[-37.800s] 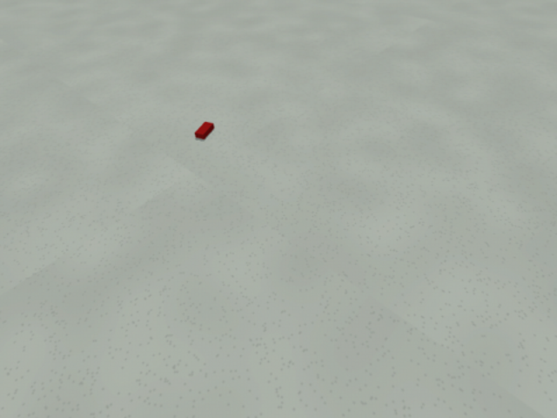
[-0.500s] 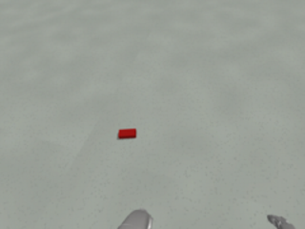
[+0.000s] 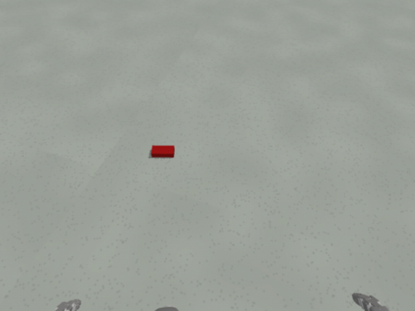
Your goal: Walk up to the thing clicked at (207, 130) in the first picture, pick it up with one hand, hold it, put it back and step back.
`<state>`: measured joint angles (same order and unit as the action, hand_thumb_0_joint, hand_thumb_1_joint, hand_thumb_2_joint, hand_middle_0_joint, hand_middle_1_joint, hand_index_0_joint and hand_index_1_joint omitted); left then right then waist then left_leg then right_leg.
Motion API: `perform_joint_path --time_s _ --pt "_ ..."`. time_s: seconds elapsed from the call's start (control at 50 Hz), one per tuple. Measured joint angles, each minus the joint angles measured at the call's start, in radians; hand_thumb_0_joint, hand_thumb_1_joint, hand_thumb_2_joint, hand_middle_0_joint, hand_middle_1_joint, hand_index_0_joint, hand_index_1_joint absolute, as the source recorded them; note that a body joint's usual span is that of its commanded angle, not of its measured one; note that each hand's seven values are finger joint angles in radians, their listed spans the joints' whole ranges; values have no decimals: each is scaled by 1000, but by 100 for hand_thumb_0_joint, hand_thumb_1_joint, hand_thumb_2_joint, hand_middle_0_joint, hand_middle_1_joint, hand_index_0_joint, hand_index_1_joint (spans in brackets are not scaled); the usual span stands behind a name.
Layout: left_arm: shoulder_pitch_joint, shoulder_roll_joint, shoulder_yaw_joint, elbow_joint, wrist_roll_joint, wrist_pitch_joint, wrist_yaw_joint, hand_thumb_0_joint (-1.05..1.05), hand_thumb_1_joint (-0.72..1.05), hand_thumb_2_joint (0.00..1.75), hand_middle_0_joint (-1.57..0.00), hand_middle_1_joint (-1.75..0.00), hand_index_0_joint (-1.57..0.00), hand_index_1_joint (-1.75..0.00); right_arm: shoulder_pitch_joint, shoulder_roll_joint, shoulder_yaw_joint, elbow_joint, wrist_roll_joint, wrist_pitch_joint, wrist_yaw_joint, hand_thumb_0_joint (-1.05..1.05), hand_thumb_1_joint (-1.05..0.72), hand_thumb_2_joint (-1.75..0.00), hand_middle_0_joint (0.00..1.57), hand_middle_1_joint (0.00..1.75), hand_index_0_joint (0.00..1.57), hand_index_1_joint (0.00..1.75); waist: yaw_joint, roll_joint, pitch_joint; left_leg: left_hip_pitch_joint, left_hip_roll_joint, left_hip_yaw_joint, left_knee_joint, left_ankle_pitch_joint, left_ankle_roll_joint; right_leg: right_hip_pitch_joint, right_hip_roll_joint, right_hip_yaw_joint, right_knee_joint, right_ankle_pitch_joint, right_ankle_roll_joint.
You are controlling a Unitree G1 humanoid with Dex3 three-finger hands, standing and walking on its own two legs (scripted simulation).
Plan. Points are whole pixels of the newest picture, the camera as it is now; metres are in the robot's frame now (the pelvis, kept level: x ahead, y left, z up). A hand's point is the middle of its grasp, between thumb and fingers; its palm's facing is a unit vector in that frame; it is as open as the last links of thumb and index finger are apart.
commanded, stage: step back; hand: left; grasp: from above
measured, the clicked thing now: (163, 151) +1.01 +0.28 -0.74
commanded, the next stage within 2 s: stand in 0.96 s
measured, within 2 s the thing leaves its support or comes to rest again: neither
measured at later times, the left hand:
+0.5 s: hand out of the picture +0.03 +0.27 -0.14, palm faces +0.00 -0.92 -0.38, open 7.4 cm
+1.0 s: hand out of the picture +0.10 +0.27 -0.14, palm faces +0.01 -0.93 -0.35, open 7.4 cm
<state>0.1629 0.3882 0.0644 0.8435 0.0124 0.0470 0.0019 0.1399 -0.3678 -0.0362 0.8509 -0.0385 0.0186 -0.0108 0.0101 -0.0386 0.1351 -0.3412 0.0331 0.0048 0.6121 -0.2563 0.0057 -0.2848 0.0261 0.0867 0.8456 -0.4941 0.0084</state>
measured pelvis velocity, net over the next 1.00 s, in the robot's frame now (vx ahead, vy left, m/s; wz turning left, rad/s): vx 0.01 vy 0.01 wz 0.01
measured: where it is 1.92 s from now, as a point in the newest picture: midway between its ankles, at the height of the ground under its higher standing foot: outside the picture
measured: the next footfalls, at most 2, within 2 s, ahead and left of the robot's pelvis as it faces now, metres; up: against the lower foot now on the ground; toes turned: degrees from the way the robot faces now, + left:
right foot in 0.04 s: +0.03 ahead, -0.12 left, +0.00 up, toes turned -1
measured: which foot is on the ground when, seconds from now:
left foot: down 0.00-1.00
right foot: up 0.00-0.02, down 0.04-1.00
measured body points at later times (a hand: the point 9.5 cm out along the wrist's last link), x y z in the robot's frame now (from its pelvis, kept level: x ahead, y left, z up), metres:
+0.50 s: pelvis -0.04 -0.01 +0.00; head -0.04 -0.01 +0.45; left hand +0.03 +0.31 -0.11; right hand +0.01 -0.31 -0.13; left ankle -0.03 +0.13 -0.72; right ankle -0.05 -0.13 -0.73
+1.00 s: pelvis +0.01 +0.01 +0.01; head +0.02 +0.01 +0.46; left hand +0.10 +0.32 -0.12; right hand +0.10 -0.29 -0.12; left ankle -0.01 +0.12 -0.73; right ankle -0.01 -0.12 -0.73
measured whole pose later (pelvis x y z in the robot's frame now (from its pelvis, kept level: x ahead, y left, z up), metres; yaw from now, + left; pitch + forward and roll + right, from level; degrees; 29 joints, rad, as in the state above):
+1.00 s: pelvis +0.01 +0.01 +0.01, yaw +0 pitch -2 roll +0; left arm 0.11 0.36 0.02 1.05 0.01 -0.02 0.00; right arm 0.12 -0.34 -0.03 1.04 -0.01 -0.01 0.00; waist 0.00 0.00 0.06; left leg -0.19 -0.01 0.01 0.55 -0.32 0.01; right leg -0.17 -0.03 -0.01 0.54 -0.33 0.02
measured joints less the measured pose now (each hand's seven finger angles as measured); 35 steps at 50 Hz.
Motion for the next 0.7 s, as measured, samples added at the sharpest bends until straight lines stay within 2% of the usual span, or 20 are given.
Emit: perform_joint_path --time_s 0.02,0.04,0.06,0.08,0.12,0.16,0.22,0.26,0.28,0.32,0.38,0.4,0.46,0.5,0.54,0.6,0.64,0.66,0.7 --pt "12 1 -1 14 1 -10 0 1 90 89 -20 -30 -21 -30 -13 -5 -1 -6 -1 0 3 1 -90 -89 21 30 20 30 3 1 -4 -15 6 11 21 -4 -5 47 -13 -13 -114 17 -2" --pt "20 -2 0 32 4 -21 1 1 90 89 -20 -30 -21 -30 -25 -12 -2 -10 1 2 6 1 -90 -89 21 30 20 30 6 10 -5 -31 16 16 51 -12 -12 92 -16 -24 -226 74 -3" --pt "17 -19 1 58 9 -30 4 1 90 89 -20 -30 -21 -30 -39 -26 -7 -6 3 5 7 1 -90 -89 21 30 20 30 -2 53 10 -39 43 -5 83 -19 -14 115 12 -43 -259 111 -5" --pt "21 -35 -3 76 16 -36 4 1 90 89 -20 -30 -21 -30 -41 -35 -12 -1 7 10 6 1 -91 -89 21 30 20 30 -11 90 14 -45 55 -35 105 -35 -3 127 35 -61 -267 124 -8" --pt "54 -45 -12 94 24 -43 -2 1 90 89 -20 -30 -21 -30 -20 -31 -15 19 9 21 4 1 -91 -89 20 30 20 30 5 92 -25 -56 20 -66 151 -151 -1 109 30 -52 -247 122 -19" --pt "78 -44 -15 110 26 -42 -5 1 90 89 -21 -30 -21 -30 1 -25 -13 44 15 21 13 1 -91 -89 20 30 20 30 21 71 -56 -41 -13 -63 190 -180 -4 97 6 -28 -237 121 -24" --pt "83 -46 -15 128 25 -47 -7 1 90 89 -21 -30 -21 -30 37 -31 -13 74 20 9 22 1 -91 -89 20 30 20 30 8 73 -83 9 -20 -55 137 -157 -3 90 -18 -42 -245 131 -11" --pt "72 -43 -15 127 24 -50 -11 1 90 89 -21 -30 -21 -30 58 -35 -14 96 18 1 25 1 -91 -89 20 30 20 30 2 76 -90 67 -18 -40 35 -140 -3 76 -30 -55 -232 126 -1" --pt "61 -37 -15 127 23 -50 -13 1 90 89 -21 -30 -21 -30 61 -29 -16 111 16 -4 24 1 -91 -89 20 30 20 30 0 65 -82 86 -30 -36 -12 -71 -9 71 -45 -56 -220 122 5" --pt "47 -22 -14 125 17 -48 -13 1 90 89 -21 -30 -21 -30 62 -6 -14 131 9 -15 23 1 -91 -89 20 30 20 30 8 25 -63 112 -56 -10 -58 -17 -15 63 -73 -30 -200 122 6" --pt "36 -6 -16 140 6 -48 -13 1 90 89 -21 -30 -21 -30 73 16 -5 140 9 -27 31 1 -91 -89 20 30 20 30 2 21 -69 106 -42 -5 -59 -18 -6 51 -57 -47 -193 63 -24" --pt "34 1 -14 146 5 -50 -14 1 90 89 -20 -30 -21 -30 74 22 -2 144 8 -26 33 1 -91 -89 20 30 20 30 -1 21 -71 106 -34 -6 -57 -21 -7 56 -49 -50 -205 73 -29" --pt "32 8 -9 157 8 -64 -15 1 90 89 -20 -30 -21 -30 81 29 4 153 10 -18 36 1 -91 -89 21 30 20 30 -10 33 -81 98 -11 -24 -31 -40 -17 82 -27 -69 -262 169 -18" --pt "37 0 -8 159 12 -74 -16 1 90 89 -20 -30 -21 -30 83 23 2 162 10 -12 35 1 -91 -89 21 30 20 30 -9 45 -95 73 -17 -50 27 -124 -8 86 -18 -77 -271 162 -18" --pt "40 -10 -10 158 15 -75 -17 1 90 89 -20 -30 -21 -30 85 10 -3 164 7 -13 32 1 -91 -89 21 30 20 30 -5 48 -98 48 -32 -41 85 -174 -6 90 -26 -78 -273 152 -22" --pt "32 -25 -16 160 14 -73 -15 1 90 89 -21 -30 -21 -30 88 -17 -15 164 11 -30 30 1 -91 -89 21 30 20 30 -10 60 -88 48 -33 -15 33 -136 5 103 -43 -89 -275 143 -3" --pt "23 -25 -21 163 10 -67 -15 1 90 89 -21 -30 -21 -30 81 -23 -22 172 11 -39 26 1 -91 -89 20 30 20 30 -9 51 -77 67 -45 -4 -14 -11 11 105 -60 -85 -257 127 16" --pt "19 -21 -23 166 6 -61 -14 1 90 89 -21 -30 -21 -30 75 -17 -23 174 9 -42 24 1 -91 -89 20 30 20 30 -7 34 -73 76 -56 8 -25 -8 16 101 -72 -75 -243 120 15" --pt "7 -15 -24 173 -2 -51 -13 1 90 89 -20 -30 -21 -30 69 -4 -20 172 8 -50 24 1 -91 -89 20 30 20 30 -7 19 -74 82 -61 15 -36 -24 25 81 -69 -64 -207 86 -7"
